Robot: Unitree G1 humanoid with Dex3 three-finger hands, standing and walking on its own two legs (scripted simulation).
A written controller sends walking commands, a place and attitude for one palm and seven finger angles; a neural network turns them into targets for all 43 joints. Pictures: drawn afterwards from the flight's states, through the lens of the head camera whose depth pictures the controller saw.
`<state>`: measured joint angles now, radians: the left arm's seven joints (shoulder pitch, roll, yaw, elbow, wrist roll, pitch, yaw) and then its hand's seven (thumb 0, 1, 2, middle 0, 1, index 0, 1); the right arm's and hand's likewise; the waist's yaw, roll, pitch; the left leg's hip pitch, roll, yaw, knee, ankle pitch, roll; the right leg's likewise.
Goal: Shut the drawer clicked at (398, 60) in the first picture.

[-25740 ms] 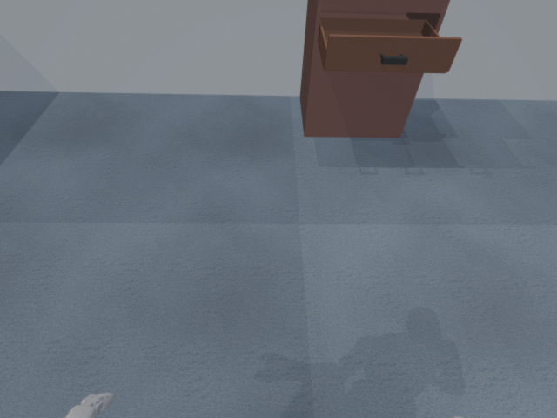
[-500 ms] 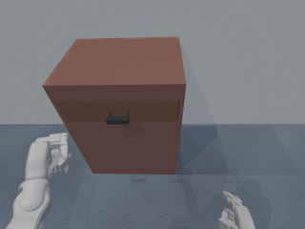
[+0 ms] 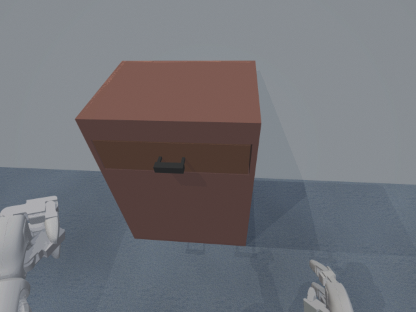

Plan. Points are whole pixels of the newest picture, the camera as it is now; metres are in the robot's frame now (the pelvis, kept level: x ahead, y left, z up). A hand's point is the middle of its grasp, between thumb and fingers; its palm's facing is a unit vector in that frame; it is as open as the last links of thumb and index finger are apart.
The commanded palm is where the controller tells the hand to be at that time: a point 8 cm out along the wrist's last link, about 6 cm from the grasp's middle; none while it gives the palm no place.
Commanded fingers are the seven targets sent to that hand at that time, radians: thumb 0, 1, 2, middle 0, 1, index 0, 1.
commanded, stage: step back with the hand held close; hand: left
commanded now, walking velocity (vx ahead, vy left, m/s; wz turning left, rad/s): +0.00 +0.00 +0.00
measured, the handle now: (170, 163) +0.61 +0.23 -0.14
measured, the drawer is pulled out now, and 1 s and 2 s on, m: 0.00 0.00 0.00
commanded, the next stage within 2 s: stop stepping back and stand still in 1.34 s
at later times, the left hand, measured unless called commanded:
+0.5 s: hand (42, 240) +0.16 +0.26 +0.16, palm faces +0.27 -0.82 -0.51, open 3.3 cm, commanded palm +0.10 +0.30 +0.18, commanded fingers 0.00 0.90 0.90 -1.40 -1.60 -1.40 -1.60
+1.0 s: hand out of the picture +0.08 +0.27 +0.17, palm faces +0.38 -0.79 -0.49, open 3.3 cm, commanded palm +0.01 +0.31 +0.18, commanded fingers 0.00 0.90 0.90 -1.40 -1.60 -1.40 -1.60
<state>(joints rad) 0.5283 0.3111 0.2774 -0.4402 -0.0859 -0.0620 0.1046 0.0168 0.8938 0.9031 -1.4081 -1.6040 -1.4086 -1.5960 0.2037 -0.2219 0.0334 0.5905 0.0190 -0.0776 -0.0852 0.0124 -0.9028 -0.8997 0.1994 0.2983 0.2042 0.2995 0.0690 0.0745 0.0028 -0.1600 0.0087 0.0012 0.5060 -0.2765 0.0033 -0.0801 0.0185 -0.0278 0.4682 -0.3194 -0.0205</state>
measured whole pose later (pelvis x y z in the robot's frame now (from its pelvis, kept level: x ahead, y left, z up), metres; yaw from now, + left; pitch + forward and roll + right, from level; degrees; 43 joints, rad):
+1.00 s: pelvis -0.11 +0.03 -0.01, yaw +2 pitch -1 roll -3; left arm 0.60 0.41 0.41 -0.61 -0.02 -0.28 0.15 0.02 0.89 0.90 -1.41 -1.60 -1.41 -1.60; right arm 0.21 -0.22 -0.01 0.56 0.00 -0.08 -0.07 0.01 -0.90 -0.90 0.20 0.30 0.21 0.30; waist -0.01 0.02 0.08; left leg -0.45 0.01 0.00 0.59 -0.17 0.05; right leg -0.35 0.03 -0.01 0.53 -0.17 0.01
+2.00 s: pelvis -0.25 +0.01 +0.00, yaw -2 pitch -1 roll -1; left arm 0.64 0.37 0.36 -0.55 -0.03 -0.22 0.15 0.02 0.89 0.90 -1.41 -1.60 -1.41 -1.60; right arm 0.25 -0.22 -0.01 0.63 0.02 -0.12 -0.07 0.01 -0.90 -0.90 0.20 0.30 0.20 0.30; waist -0.04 -0.01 0.00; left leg -0.31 0.02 0.03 0.50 -0.18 0.01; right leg -0.15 -0.01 -0.02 0.49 -0.32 0.02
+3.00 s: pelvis -0.26 +0.02 +0.00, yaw -2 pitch -2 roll -1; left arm 0.35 0.18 0.00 1.12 0.01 0.01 0.03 0.01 0.91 0.90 -0.31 -0.43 -0.31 -0.42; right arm 0.29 -0.16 -0.02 1.09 -0.01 0.02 -0.02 0.01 -0.91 -0.90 0.20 0.30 0.20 0.30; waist 0.00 0.04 0.05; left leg -0.28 0.01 0.03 0.45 -0.14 0.02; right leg -0.13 -0.02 -0.03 0.46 -0.29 0.01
